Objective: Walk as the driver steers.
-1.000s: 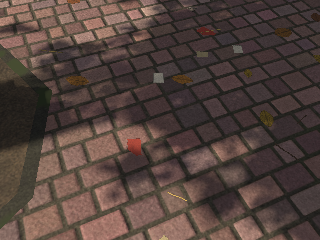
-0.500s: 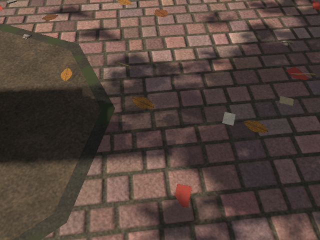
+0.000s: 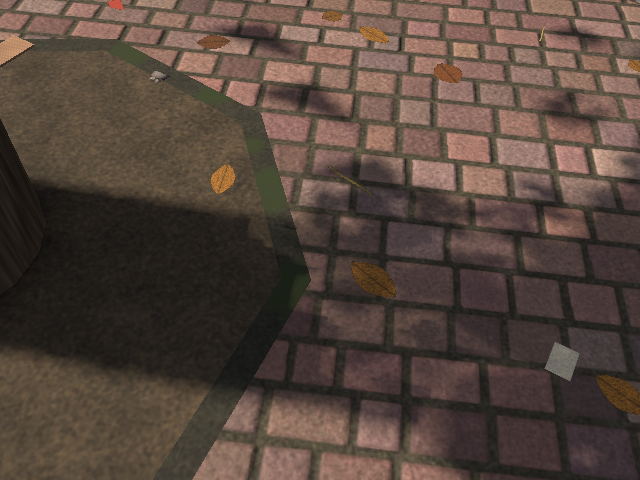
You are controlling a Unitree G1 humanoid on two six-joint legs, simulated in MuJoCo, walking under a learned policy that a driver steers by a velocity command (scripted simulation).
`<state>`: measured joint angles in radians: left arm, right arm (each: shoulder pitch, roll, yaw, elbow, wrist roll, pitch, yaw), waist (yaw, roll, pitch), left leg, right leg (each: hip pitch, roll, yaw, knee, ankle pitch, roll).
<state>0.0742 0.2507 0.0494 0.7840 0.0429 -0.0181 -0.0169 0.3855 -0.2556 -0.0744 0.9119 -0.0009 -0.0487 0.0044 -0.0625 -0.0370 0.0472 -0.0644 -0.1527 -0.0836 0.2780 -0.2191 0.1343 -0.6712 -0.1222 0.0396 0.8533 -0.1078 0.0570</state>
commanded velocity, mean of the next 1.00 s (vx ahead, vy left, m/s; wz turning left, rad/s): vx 0.13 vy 0.00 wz -0.30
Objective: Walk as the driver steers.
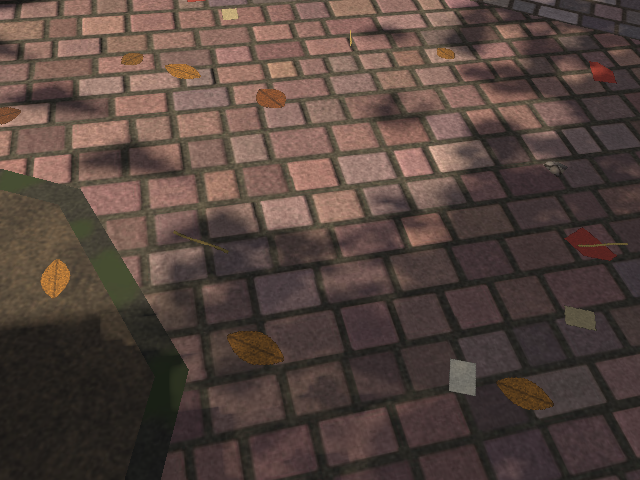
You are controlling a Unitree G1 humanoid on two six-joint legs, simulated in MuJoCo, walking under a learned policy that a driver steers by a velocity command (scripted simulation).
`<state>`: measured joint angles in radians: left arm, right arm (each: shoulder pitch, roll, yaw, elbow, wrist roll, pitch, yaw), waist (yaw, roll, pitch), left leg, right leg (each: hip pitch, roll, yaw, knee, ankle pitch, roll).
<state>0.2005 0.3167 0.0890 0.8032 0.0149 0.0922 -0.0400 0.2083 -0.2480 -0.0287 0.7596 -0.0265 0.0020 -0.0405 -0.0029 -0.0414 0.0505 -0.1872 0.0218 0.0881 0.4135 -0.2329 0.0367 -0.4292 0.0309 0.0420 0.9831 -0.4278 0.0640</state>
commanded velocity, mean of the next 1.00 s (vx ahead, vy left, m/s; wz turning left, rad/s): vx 0.00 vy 0.00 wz -0.59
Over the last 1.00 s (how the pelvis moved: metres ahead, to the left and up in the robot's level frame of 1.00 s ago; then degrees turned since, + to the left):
0.19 -0.01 0.00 -23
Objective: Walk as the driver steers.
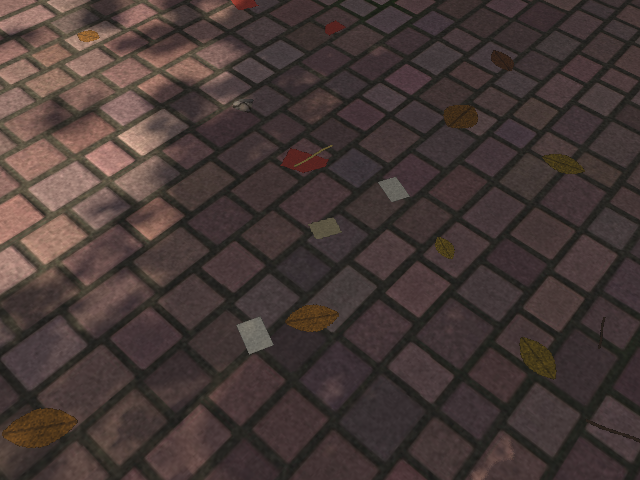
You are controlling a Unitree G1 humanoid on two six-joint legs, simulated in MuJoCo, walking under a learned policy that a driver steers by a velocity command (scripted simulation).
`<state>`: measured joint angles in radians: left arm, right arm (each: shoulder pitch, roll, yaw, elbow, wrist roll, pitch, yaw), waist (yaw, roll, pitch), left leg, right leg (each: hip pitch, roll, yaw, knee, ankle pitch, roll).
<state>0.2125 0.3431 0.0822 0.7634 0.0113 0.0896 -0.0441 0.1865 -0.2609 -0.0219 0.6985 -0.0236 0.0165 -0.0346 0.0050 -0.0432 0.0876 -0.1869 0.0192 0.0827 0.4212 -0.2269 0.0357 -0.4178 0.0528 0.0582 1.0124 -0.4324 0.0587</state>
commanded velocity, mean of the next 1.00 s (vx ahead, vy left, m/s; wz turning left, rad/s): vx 0.28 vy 0.00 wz -0.60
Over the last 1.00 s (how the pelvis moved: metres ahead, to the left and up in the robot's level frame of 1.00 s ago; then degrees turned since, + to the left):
0.00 -0.01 0.00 -36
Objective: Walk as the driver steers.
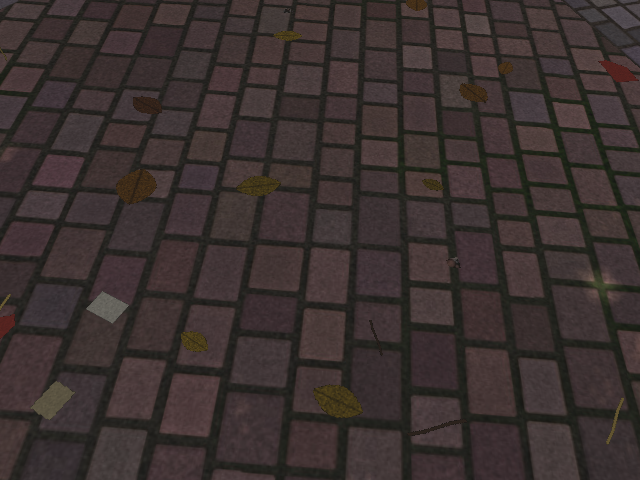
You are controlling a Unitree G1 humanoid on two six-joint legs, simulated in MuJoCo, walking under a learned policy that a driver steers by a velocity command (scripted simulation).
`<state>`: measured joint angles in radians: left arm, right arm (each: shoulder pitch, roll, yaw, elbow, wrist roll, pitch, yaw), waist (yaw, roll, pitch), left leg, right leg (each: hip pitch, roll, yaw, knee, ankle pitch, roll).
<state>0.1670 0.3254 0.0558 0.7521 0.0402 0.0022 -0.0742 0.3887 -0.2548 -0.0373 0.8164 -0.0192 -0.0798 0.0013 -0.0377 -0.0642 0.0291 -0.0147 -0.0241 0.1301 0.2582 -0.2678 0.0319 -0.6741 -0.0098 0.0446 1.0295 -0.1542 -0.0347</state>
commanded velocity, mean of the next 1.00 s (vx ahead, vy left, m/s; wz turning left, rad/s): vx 0.49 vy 0.00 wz -0.16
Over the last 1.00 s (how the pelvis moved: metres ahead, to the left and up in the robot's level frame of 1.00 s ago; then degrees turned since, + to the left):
0.25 -0.09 0.00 -35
